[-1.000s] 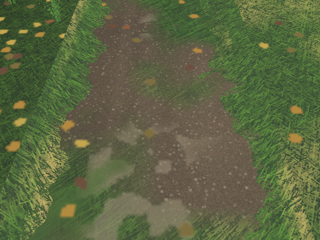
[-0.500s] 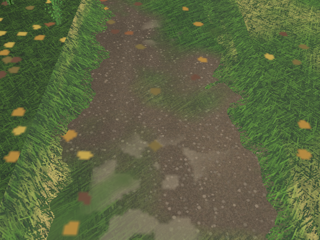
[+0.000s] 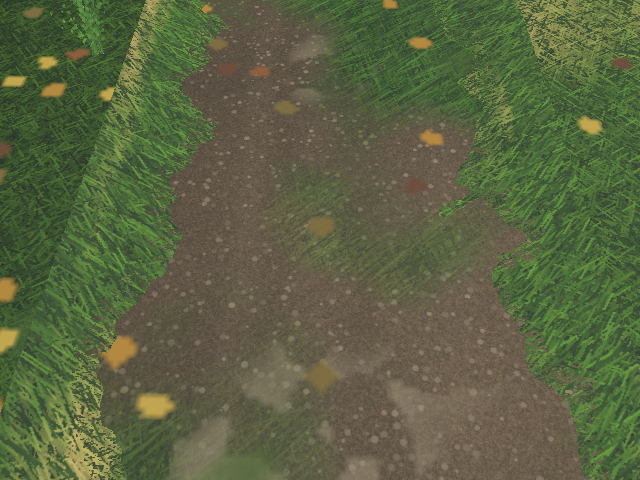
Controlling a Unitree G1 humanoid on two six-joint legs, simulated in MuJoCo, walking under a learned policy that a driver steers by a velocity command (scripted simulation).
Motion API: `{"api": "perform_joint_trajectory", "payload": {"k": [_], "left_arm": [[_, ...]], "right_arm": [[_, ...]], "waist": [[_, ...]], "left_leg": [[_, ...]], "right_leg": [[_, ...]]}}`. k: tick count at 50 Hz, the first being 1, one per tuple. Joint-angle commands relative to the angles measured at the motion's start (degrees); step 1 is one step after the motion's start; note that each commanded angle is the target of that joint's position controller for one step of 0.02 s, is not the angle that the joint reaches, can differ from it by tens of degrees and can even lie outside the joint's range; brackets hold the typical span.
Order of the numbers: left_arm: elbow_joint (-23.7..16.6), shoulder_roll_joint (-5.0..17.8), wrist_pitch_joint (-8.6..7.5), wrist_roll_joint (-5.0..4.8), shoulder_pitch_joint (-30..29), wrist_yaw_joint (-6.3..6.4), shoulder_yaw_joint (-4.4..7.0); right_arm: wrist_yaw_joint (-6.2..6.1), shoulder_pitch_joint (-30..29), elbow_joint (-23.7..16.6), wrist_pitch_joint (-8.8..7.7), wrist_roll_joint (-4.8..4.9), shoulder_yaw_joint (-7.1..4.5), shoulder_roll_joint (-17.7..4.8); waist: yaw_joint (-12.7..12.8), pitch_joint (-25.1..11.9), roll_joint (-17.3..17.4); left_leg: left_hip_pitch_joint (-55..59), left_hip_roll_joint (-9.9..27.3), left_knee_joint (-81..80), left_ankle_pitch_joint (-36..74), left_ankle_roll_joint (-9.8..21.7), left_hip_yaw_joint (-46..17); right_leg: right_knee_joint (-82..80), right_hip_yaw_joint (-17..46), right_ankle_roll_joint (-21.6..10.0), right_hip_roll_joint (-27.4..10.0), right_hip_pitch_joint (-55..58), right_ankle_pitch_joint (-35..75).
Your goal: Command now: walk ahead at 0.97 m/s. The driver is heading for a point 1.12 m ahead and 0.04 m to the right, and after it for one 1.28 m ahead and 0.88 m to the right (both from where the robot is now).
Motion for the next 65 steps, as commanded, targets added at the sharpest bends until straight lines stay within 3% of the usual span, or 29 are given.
{"api": "perform_joint_trajectory", "payload": {"k": [1,4,6,10,15,17,19,20,21,22,23,25,28,33,37,39,42,43,44,45,46,48,50,52,55,60,63,64,65], "left_arm": [[4.5,7.2,-0.79,-0.34,15.5,-0.01,3.04],[7.1,2.1,-2.02,-0.78,14.2,0.44,1.1],[8.5,3.0,-2.94,-1.89,16.5,0.59,1.02],[9.0,3.3,-3.91,-2.41,20.6,-0.03,0.57],[11.1,7.5,-4.38,-2.93,26.4,0.9,0.56],[11.2,10.6,-3.37,-1.66,26.2,1.78,1.07],[11.2,13.0,-1.47,-0.03,23.8,2.94,1.84],[10.6,12.0,-1.0,0.34,21.7,3.06,1.85],[8.3,3.4,-1.46,-0.6,24.1,1.93,0.18],[7.0,1.8,-2.79,-4.17,30.1,0.95,-0.2],[5.7,5.9,-2.91,-3.54,21.8,1.69,0.37],[4.1,4.7,-2.74,-2.43,14.6,1.23,0.06],[2.7,1.0,-0.17,-0.22,14.2,-0.72,-0.96],[-4.5,1.7,-0.19,-0.09,-3.0,-2.08,-2.38],[-6.6,2.3,-0.64,-1.54,-9.6,-2.3,-3.07],[-6.5,4.6,-0.75,-1.02,-8.1,-1.54,-2.41],[-0.2,10.1,-0.51,-1.04,14.5,0.57,0.27],[2.9,13.0,-0.15,-0.36,25.7,1.68,1.69],[3.2,18.8,-0.28,1.65,27.9,2.18,3.43],[3.3,15.9,0.1,0.19,26.8,0.99,3.53],[3.6,13.1,-0.25,-0.32,20.1,0.68,3.24],[5.5,7.1,-0.96,-0.74,17.0,0.31,1.93],[7.3,3.9,-1.25,-1.31,17.3,0.95,0.78],[7.9,5.5,-1.95,-2.43,18.7,1.36,1.19],[6.8,7.3,-2.59,-2.42,18.8,1.07,1.83],[6.4,11.7,-2.75,-3.32,22.7,0.3,3.49],[5.9,14.8,-1.91,-2.39,22.7,0.89,4.24],[5.0,15.2,-1.83,-2.11,20.2,0.82,4.49],[2.7,8.4,-2.13,-1.79,19.6,0.75,2.89]], "right_arm": [[0.35,-7.7,-8.9,-2.35,0.68,-1.23,-7.0],[1.88,-6.7,-9.4,0.04,-1.79,-0.2,-2.6],[2.66,-11.7,-11.9,1.22,-2.26,0.26,-2.2],[3.27,-25.8,-17.5,0.9,-1.91,1.28,-3.4],[3.14,-32.2,-19.9,0.55,-0.59,1.84,-4.7],[2.27,-28.1,-19.1,0.54,-1.05,0.98,-7.2],[0.56,-9.3,-13.8,0.77,-0.79,-1.14,-11.6],[-0.54,2.1,-10.6,1.1,-1.47,-2.51,-14.3],[-1.31,6.7,-9.7,1.21,-2.99,-3.9,-19.3],[-0.04,3.5,-9.7,1.18,-2.87,-4.27,-19.0],[0.66,-3.7,-10.2,0.84,-2.08,-3.85,-14.2],[1.07,-7.8,-8.9,-0.29,-2.06,-2.32,-7.5],[0.44,-6.1,-5.9,-1.6,-0.86,-0.91,-4.7],[1.16,-2.2,-5.0,-3.07,0.27,-0.93,-6.9],[0.61,2.9,-3.4,-3.66,1.06,-1.17,-10.1],[0.09,3.6,-3.1,-3.05,0.42,-1.31,-12.1],[-1.61,0.7,-3.1,-0.55,-1.72,-2.2,-15.7],[-1.76,-1.1,-3.9,-0.17,-2.14,-2.04,-14.4],[-0.33,6.5,-6.2,-0.51,-0.48,0.1,-3.3],[-0.08,6.2,-6.6,-1.71,1.68,-0.3,-6.8],[-0.54,-3.8,-9.6,-2.05,1.17,-0.71,-9.2],[-0.02,-10.2,-11.9,-2.26,-0.62,-0.17,-7.6],[1.08,-10.0,-13.4,-0.54,-2.73,0.58,-5.1],[1.94,-13.8,-16.1,0.4,-3.58,1.14,-4.3],[2.7,-25.8,-21.5,0.29,-2.75,2.09,-5.3],[2.07,-31.8,-24.0,0.08,-0.89,1.99,-7.9],[0.16,-19.0,-21.2,-0.52,-1.06,-0.29,-13.0],[-0.96,-8.0,-18.7,-0.65,-1.36,-1.47,-15.2],[-2.18,3.6,-17.6,-0.66,-3.18,-2.85,-19.8]], "waist": [[6.2,-6.6,0.0],[-0.5,-1.2,-1.5],[-0.9,3.3,-2.2],[1.7,8.0,-0.2],[3.4,5.9,-2.4],[0.5,-0.1,-6.1],[-8.7,-10.0,-8.3],[-13.9,-14.6,-7.4],[-10.2,-19.6,6.1],[-4.4,-26.4,17.2],[-3.7,-15.8,6.5],[-0.8,-4.9,-3.6],[4.0,0.0,0.4],[2.0,7.0,0.2],[-0.3,6.7,1.1],[0.9,2.7,3.3],[12.6,-10.8,7.4],[17.4,-15.4,6.4],[9.6,-23.1,-11.8],[10.1,-29.1,-12.0],[8.3,-15.3,-6.3],[4.6,-5.1,1.2],[0.1,-2.0,-0.4],[-0.7,1.4,-1.5],[0.8,6.4,-1.4],[4.4,2.5,-3.1],[-1.7,-8.3,-3.6],[-7.7,-13.4,-3.3],[-10.9,-22.4,3.3]], "left_leg": [[-39.6,3.3,22.3,9.5,3.1,-3.8],[-32.3,7.0,15.0,9.9,0.9,-3.8],[-37.4,8.7,11.9,11.2,-0.8,-1.8],[-36.7,7.7,-9.1,25.4,-2.3,4.8],[-27.1,1.4,-26.8,34.3,0.8,10.1],[-22.6,-3.0,-28.0,25.7,2.1,10.5],[-4.6,-5.0,-28.0,17.2,3.9,8.4],[8.4,-0.9,-27.5,11.5,5.3,4.9],[22.4,14.2,-27.2,-3.0,8.0,-14.7],[30.7,22.9,-41.3,-11.5,14.4,-47.7],[23.0,19.0,-44.4,-11.5,12.0,-40.1],[5.1,14.8,-46.6,0.7,9.2,-24.1],[-7.7,10.0,-51.0,4.3,6.4,-14.0],[-13.0,4.1,-57.4,24.0,5.3,-1.4],[-3.5,6.6,-61.9,44.0,3.3,1.6],[6.8,8.0,-55.2,65.4,2.1,3.2],[8.8,10.1,-24.7,78.6,1.2,4.2],[-0.7,8.0,-6.8,66.3,1.3,4.5],[-23.4,-0.9,19.6,11.7,-0.1,3.4],[-35.4,-5.7,29.8,-4.0,0.5,-4.4],[-42.0,-0.5,28.0,3.2,1.3,-4.1],[-38.5,3.5,19.6,7.6,0.7,-3.1],[-33.3,5.4,13.9,6.5,-1.7,-2.9],[-35.5,7.1,7.3,5.3,-4.4,-1.4],[-31.6,6.5,-11.8,17.3,-7.3,2.0],[-19.5,1.9,-27.6,30.4,-6.1,3.0],[-4.5,-1.5,-30.1,18.3,-4.2,2.6],[8.3,1.8,-28.7,14.9,-3.8,1.1],[20.9,15.4,-28.3,-5.8,-3.2,-12.5]], "right_leg": [[-24.6,38.4,-7.6,-20.0,35.5,-23.0],[-28.8,25.2,-4.4,-14.1,18.5,-16.1],[-32.2,21.2,-4.6,-12.8,15.8,-12.7],[-36.2,10.7,-3.5,-7.1,12.8,6.9],[-37.2,6.4,-1.0,-10.2,28.5,43.2],[-26.9,5.8,0.1,-12.4,37.9,64.2],[-3.3,5.4,0.3,-13.8,37.2,68.3],[14.2,4.7,0.3,-11.7,28.4,57.2],[38.2,5.2,0.6,-4.1,9.5,11.7],[51.8,13.8,1.1,3.5,-7.3,-16.0],[50.4,14.6,-0.5,-2.4,-12.7,-8.6],[43.1,13.7,-0.3,-6.4,-9.8,-3.2],[36.5,13.3,1.9,-9.5,-6.0,-3.4],[12.7,5.1,4.2,-10.4,-8.4,12.0],[-3.6,0.7,1.9,-6.2,-0.3,23.2],[-5.8,-0.8,0.3,-2.4,1.8,18.5],[-5.6,1.2,-2.1,1.7,23.8,5.5],[-4.2,6.3,-3.7,-3.5,36.8,-1.9],[-4.8,33.2,-10.2,-22.3,55.4,-12.0],[-18.6,57.6,-13.6,-25.9,59.7,-22.1],[-21.3,47.8,-11.3,-21.7,50.7,-17.7],[-22.8,34.4,-8.7,-16.2,33.2,-3.9],[-25.6,28.9,-7.8,-11.7,21.9,-3.3],[-29.2,27.5,-9.1,-10.5,17.2,-4.2],[-33.7,22.7,-8.7,-7.1,8.6,3.3],[-31.2,22.6,-4.7,-8.1,17.7,23.6],[-9.0,22.2,-1.5,-7.3,25.2,42.3],[5.4,21.8,-0.6,-4.7,18.1,36.6],[25.9,18.9,-0.7,-1.5,8.9,14.3]]}}
Keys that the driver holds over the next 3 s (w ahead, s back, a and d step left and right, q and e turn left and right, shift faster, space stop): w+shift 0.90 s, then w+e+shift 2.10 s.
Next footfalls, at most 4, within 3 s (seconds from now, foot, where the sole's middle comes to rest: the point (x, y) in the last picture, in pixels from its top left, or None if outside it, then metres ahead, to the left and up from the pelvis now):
0.40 left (285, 400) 0.61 0.08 -0.75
0.86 right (349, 229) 1.06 -0.08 -0.75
1.30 left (287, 115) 1.51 0.08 -0.75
1.74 right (395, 57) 1.79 -0.28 -0.75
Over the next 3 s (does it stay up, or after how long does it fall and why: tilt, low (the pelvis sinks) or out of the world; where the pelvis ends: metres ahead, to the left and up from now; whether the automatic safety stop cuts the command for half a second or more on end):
stays up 2.13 -1.13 0.01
